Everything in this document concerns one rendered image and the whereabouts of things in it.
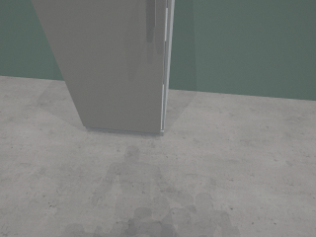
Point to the fridge door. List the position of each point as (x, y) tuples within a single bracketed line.
[(111, 61)]

